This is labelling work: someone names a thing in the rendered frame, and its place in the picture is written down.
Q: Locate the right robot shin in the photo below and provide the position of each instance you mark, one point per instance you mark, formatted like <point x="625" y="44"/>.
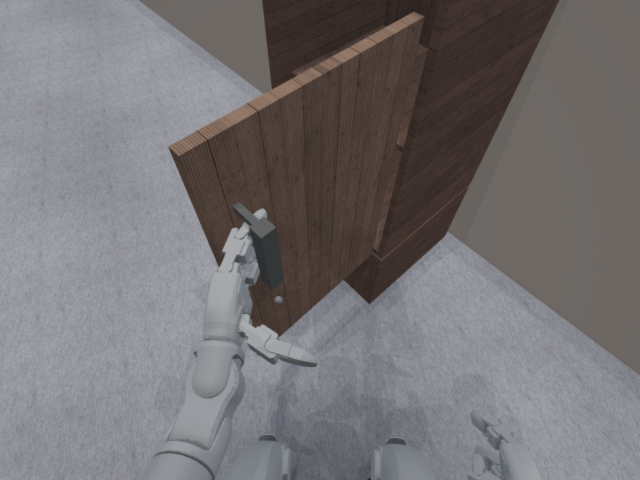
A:
<point x="396" y="440"/>

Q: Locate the handle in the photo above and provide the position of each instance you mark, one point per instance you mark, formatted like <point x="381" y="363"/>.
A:
<point x="266" y="246"/>

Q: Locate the left robot shin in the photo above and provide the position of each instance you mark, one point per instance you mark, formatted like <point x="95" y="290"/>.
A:
<point x="268" y="437"/>

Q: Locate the cupboard door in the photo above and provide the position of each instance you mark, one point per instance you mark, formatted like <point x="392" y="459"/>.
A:
<point x="316" y="154"/>

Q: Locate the robot left forearm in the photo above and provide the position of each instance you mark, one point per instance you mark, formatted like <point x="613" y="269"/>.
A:
<point x="195" y="443"/>

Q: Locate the robot shin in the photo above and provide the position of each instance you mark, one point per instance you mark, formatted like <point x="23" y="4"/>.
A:
<point x="268" y="437"/>
<point x="396" y="440"/>

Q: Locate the right robot hand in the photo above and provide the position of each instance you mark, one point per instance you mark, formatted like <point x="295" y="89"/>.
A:
<point x="515" y="462"/>

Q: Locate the left robot hand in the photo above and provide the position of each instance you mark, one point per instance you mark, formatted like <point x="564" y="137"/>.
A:
<point x="228" y="295"/>

